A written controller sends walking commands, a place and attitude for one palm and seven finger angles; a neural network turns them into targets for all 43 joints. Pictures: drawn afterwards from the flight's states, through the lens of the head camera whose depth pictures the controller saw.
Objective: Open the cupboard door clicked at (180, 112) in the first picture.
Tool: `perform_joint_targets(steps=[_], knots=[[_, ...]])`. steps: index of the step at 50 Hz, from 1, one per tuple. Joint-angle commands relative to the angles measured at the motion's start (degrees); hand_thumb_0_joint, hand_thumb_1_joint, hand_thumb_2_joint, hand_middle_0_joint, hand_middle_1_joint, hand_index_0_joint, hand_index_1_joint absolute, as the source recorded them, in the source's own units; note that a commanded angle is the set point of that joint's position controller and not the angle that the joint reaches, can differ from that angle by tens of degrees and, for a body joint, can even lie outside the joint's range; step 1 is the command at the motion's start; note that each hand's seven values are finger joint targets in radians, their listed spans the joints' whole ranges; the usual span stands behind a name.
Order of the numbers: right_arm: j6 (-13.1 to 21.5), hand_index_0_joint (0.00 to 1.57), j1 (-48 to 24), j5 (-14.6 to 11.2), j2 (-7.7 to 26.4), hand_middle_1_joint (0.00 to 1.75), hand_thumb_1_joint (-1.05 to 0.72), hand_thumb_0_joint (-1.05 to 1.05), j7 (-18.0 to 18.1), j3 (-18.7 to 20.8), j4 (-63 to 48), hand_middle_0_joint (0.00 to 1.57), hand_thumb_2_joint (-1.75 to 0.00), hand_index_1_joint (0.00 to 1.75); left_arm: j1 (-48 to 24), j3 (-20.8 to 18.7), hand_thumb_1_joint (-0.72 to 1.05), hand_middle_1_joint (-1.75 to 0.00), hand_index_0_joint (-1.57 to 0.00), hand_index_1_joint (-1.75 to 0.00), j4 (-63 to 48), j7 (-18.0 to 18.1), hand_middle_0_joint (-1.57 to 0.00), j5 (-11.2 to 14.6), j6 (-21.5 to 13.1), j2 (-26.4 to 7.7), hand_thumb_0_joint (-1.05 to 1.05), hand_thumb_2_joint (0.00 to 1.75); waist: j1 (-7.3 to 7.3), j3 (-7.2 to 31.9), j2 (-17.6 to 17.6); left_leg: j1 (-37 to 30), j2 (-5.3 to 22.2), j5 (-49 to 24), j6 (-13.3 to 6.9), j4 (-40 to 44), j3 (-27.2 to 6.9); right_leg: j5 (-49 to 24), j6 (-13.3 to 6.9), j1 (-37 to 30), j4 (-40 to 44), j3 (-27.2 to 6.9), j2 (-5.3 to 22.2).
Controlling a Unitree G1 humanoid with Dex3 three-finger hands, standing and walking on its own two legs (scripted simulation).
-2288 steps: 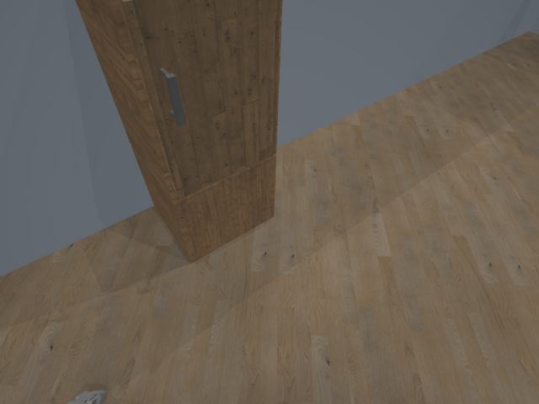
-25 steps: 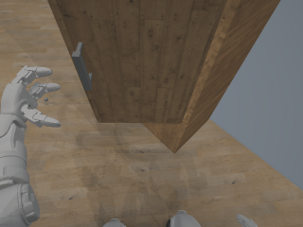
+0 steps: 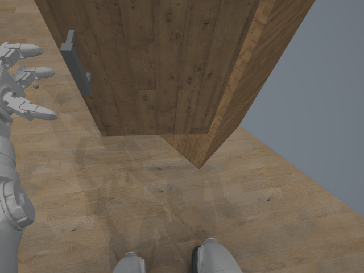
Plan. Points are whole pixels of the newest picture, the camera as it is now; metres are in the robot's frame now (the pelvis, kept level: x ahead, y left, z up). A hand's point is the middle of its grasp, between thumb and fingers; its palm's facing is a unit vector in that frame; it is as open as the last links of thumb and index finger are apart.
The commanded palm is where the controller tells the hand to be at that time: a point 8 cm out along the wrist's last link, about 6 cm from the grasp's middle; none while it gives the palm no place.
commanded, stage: move the hooked fingers beside the handle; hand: left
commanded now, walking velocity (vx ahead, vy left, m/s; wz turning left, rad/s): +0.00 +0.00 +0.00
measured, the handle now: (79, 65) +0.54 +0.20 +0.08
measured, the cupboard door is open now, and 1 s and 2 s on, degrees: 46 46 45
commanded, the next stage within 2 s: slide the fingers in behind the handle in 0.98 s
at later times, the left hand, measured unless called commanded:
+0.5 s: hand (41, 78) +0.50 +0.27 +0.09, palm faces +0.00 -1.00 -0.01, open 14.0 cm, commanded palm +0.48 +0.31 +0.09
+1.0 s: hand (42, 79) +0.50 +0.26 +0.09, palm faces -0.01 -1.00 +0.00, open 14.0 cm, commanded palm +0.48 +0.31 +0.09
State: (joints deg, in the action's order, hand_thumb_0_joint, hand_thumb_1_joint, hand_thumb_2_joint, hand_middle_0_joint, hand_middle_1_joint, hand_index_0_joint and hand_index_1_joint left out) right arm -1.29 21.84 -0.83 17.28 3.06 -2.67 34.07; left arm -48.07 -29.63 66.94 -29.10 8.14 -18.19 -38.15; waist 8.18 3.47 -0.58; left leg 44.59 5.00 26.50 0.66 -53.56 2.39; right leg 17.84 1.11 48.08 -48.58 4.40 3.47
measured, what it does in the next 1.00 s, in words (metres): stands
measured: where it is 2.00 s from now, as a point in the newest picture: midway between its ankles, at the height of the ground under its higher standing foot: outside the picture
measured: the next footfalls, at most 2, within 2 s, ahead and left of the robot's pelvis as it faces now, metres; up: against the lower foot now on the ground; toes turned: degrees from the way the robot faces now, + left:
none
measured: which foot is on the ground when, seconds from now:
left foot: down 0.00-1.00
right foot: down 0.00-1.00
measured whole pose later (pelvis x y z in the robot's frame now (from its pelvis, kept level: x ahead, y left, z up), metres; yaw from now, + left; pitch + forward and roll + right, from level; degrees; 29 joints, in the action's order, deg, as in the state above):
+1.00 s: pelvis +0.01 +0.00 +0.00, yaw +0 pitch +20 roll -3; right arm -5.1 21.7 -0.1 16.6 1.7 -2.9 31.9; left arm -49.6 -29.8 66.1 -27.9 7.1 -18.1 -38.3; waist 8.9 4.2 -0.1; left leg 47.3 5.5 28.3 0.5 -55.5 1.9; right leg 18.9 1.5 50.3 -49.4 4.5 2.9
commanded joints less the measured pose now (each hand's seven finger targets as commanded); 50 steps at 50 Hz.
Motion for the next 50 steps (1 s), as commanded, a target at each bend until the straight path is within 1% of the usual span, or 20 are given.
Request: perform_joint_targets(steps=[1, 3, 5, 8, 13, 15, 17, 18, 21, 23, 25, 28, 30, 32, 35, 39, 41, 43, 44, 50], knots=[[0.7, 0.20, 9.1, 0.3, 10.3, 0.30, -0.90, 0.00, 0.8, 3.7, -3.7, 0.20, -0.90, 0.30, -22.9, -2.7, -0.50, -1.20, -0.30, -1.20, -10.8, 0.5, -0.30, 0.3, -3.4, -20.6, 0.00, 0.30, -0.29, 25.5, 8.8, -8.4, -4.1, -19.6, -1.8, 7.1, -2.1, -14.3, -1.9, -17.8, 3.2, -2.6, -4.3], [0.2, 0.20, 9.8, 0.6, 10.4, 0.30, -0.90, 0.00, 0.6, 3.7, -3.4, 0.20, -0.90, 0.30, -25.7, -1.5, -0.50, -1.20, -0.30, -1.20, -11.9, 0.1, -0.30, 0.6, -3.9, -19.5, 0.00, 0.30, 0.49, 26.7, 10.6, -11.1, -3.7, -21.9, -1.6, 7.0, -2.7, -14.6, -2.1, -15.9, 2.8, -2.0, -4.6], [-0.3, 0.20, 10.5, 0.7, 10.7, 0.30, -0.90, 0.00, 0.5, 3.8, -3.4, 0.20, -0.90, 0.30, -24.3, -4.2, -0.50, -1.20, -0.30, -1.20, -10.3, 0.3, -0.30, 0.7, -3.6, -22.2, 0.00, 0.30, 0.01, 27.7, 8.7, -9.7, -3.7, -22.2, -1.7, 6.5, -2.6, -15.5, -2.0, -17.3, 2.8, -2.3, -4.7], [-0.8, 0.20, 11.1, 0.7, 10.7, 0.30, -0.90, 0.00, 0.6, 3.5, -2.9, 0.20, -0.90, 0.30, -28.6, -1.0, -0.50, -1.20, -0.30, -1.20, -9.1, 0.2, -0.30, -0.2, -3.0, -20.3, 0.00, 0.30, 1.95, 25.2, 9.3, -9.2, -3.5, -20.9, -1.8, 6.4, -2.9, -14.1, -1.9, -14.6, 3.0, -2.0, -4.8], [-1.7, 0.20, 12.2, 1.2, 10.7, 0.30, -0.90, 0.00, 0.0, 3.9, -3.6, 0.20, -0.90, 0.30, -24.1, -3.0, -0.50, -1.20, -0.30, -1.20, -11.1, 0.5, -0.30, 0.2, -3.5, -20.6, 0.00, 0.30, 0.27, 30.6, 10.9, -13.6, -3.1, -27.7, -1.3, 5.8, -3.2, -17.1, -2.2, -14.9, 2.1, -1.5, -5.1], [-2.2, 0.20, 11.7, 1.1, 10.4, 0.30, -0.90, 0.00, -0.3, 3.8, -4.1, 0.20, -0.90, 0.30, -22.7, -2.2, -0.50, -1.20, -0.30, -1.20, -10.2, 0.5, -0.30, 0.3, -3.0, -19.1, 0.00, 0.30, 0.31, 27.9, 10.2, -11.5, -3.2, -26.3, -1.4, 5.9, -2.7, -17.1, -2.1, -15.0, 2.3, -1.4, -5.1], [-2.5, 0.20, 11.8, 1.0, 10.6, 0.30, -0.90, 0.00, -0.3, 3.9, -4.7, 0.20, -0.90, 0.30, -22.2, -3.9, -0.50, -1.20, -0.30, -1.20, -10.1, 0.9, -0.30, 0.5, -2.9, -20.8, 0.00, 0.30, 0.17, 26.5, 8.3, -9.8, -3.3, -24.9, -1.7, 6.1, -2.6, -16.9, -2.3, -15.7, 2.2, -1.3, -5.3], [-2.7, 0.20, 11.8, 1.1, 10.7, 0.30, -0.90, 0.00, -0.3, 3.9, -4.6, 0.20, -0.90, 0.30, -22.9, -4.9, -0.50, -1.20, -0.30, -1.20, -11.1, 1.2, -0.30, 0.0, -2.9, -23.0, 0.00, 0.30, -0.24, 27.6, 9.0, -9.8, -3.4, -25.4, -1.6, 6.2, -2.7, -17.6, -2.1, -16.8, 2.1, -1.6, -5.1], [-2.9, 0.20, 11.5, 1.1, 10.2, 0.30, -0.90, 0.00, -0.6, 4.1, -5.3, 0.20, -0.90, 0.30, -22.7, -4.7, -0.50, -1.20, -0.30, -1.20, -15.4, 1.9, -0.30, -0.5, -4.0, -22.4, 0.00, 0.30, -0.63, 29.8, 11.8, -12.0, -3.4, -27.0, -1.6, 5.9, -2.4, -18.3, -2.1, -17.0, 2.0, -1.8, -5.2], [-3.1, 0.20, 11.5, 1.0, 10.0, 0.30, -0.90, 0.00, -0.7, 4.1, -5.0, 0.20, -0.90, 0.30, -23.3, -3.4, -0.50, -1.20, -0.30, -1.20, -15.5, 1.7, -0.30, 0.3, -4.4, -20.1, 0.00, 0.30, 0.04, 29.4, 12.3, -14.1, -3.1, -28.8, -1.3, 5.6, -2.7, -18.5, -2.2, -15.3, 2.0, -1.4, -5.5], [-3.0, 0.20, 11.3, 1.0, 10.2, 0.30, -0.90, 0.00, -0.6, 4.1, -4.6, 0.20, -0.90, 0.30, -23.0, -4.0, -0.50, -1.20, -0.30, -1.20, -14.0, 1.6, -0.30, 0.7, -4.2, -20.5, 0.00, 0.30, 0.24, 27.7, 9.7, -12.2, -3.2, -27.0, -1.5, 5.8, -2.8, -18.2, -2.0, -16.4, 2.3, -1.5, -5.5], [-3.1, 0.20, 11.2, 1.0, 10.1, 0.30, -0.90, 0.00, -0.5, 4.0, -4.4, 0.20, -0.90, 0.30, -23.2, -2.7, -0.50, -1.20, -0.30, -1.20, -14.2, 0.9, -0.30, 0.6, -3.7, -19.3, 0.00, 0.30, 0.42, 27.8, 12.4, -14.3, -3.1, -29.2, -1.3, 5.6, -2.9, -18.4, -2.1, -14.6, 2.2, -1.3, -5.4], [-3.1, 0.20, 10.9, 0.9, 10.1, 0.30, -0.90, 0.00, -0.4, 3.9, -4.4, 0.20, -0.90, 0.30, -22.3, -2.1, -0.50, -1.20, -0.30, -1.20, -12.3, 0.8, -0.30, 0.7, -3.1, -18.6, 0.00, 0.30, 0.70, 26.1, 9.3, -11.6, -3.2, -26.6, -1.5, 5.7, -2.8, -18.1, -2.0, -15.5, 2.3, -1.3, -5.3], [-2.9, 0.20, 10.8, 0.9, 10.0, 0.30, -0.90, 0.00, -0.4, 4.0, -4.6, 0.20, -0.90, 0.30, -23.2, -0.8, -0.50, -1.20, -0.30, -1.20, -14.0, 0.5, -0.30, 1.2, -3.5, -16.8, 0.00, 0.30, 0.84, 26.9, 11.8, -13.9, -3.2, -29.3, -1.4, 5.5, -2.9, -19.0, -2.3, -14.7, 2.0, -1.2, -5.3], [-3.0, 0.20, 10.5, 0.9, 9.9, 0.30, -0.90, 0.00, -0.4, 3.9, -4.2, 0.20, -0.90, 0.30, -23.0, 0.0, -0.50, -1.20, -0.30, -1.20, -11.6, 0.6, -0.30, 1.1, -3.0, -15.6, 0.00, 0.30, 1.50, 25.2, 8.9, -11.9, -3.2, -26.7, -1.5, 5.3, -2.9, -17.7, -1.9, -13.6, 2.2, -1.1, -5.3], [-2.8, 0.20, 10.4, 0.9, 10.1, 0.30, -0.90, 0.00, -0.1, 3.7, -4.2, 0.20, -0.90, 0.30, -24.8, -1.5, -0.50, -1.20, -0.30, -1.20, -11.4, 1.1, -0.30, 0.5, -3.2, -18.7, 0.00, 0.30, 1.37, 26.2, 8.7, -10.2, -3.5, -25.3, -1.6, 4.8, -2.8, -17.9, -2.0, -15.0, 1.6, -1.6, -5.1], [-2.7, 0.20, 10.2, 1.1, 9.8, 0.30, -0.90, 0.00, -0.3, 3.7, -4.5, 0.20, -0.90, 0.30, -24.8, -0.5, -0.50, -1.20, -0.30, -1.20, -12.2, 1.3, -0.30, 0.0, -3.4, -17.4, 0.00, 0.30, 1.13, 26.8, 10.6, -10.7, -3.5, -25.4, -1.5, 4.8, -2.7, -17.7, -2.1, -14.7, 1.6, -1.6, -5.0], [-2.7, 0.20, 10.4, 1.2, 10.0, 0.30, -0.90, 0.00, -0.3, 3.8, -4.3, 0.20, -0.90, 0.30, -27.1, -1.7, -0.50, -1.20, -0.30, -1.20, -15.6, 1.5, -0.30, 0.2, -4.5, -19.1, 0.00, 0.30, 0.69, 30.5, 13.2, -14.0, -3.2, -29.2, -1.1, 4.3, -3.3, -18.8, -2.3, -14.6, 0.9, -1.5, -5.1], [-2.7, 0.20, 10.4, 1.1, 9.9, 0.30, -0.90, 0.00, -0.4, 4.0, -4.6, 0.20, -0.90, 0.30, -24.8, -2.2, -0.50, -1.20, -0.30, -1.20, -14.9, 1.6, -0.30, 0.6, -4.5, -18.7, 0.00, 0.30, 0.21, 31.4, 12.2, -14.4, -3.3, -29.8, -1.1, 4.2, -3.3, -19.2, -2.2, -15.1, 0.9, -1.5, -5.2], [-2.9, 0.20, 10.1, 0.8, 9.9, 0.30, -0.90, 0.00, -0.4, 3.6, -5.1, 0.20, -0.90, 0.30, -22.5, -2.5, -0.50, -1.20, -0.30, -1.20, -12.8, 1.6, -0.30, 0.1, -3.0, -19.9, 0.00, 0.30, 0.07, 28.1, 10.0, -9.4, -3.7, -25.7, -1.7, 4.9, -2.4, -19.7, -2.0, -17.6, 1.3, -1.8, -5.0]])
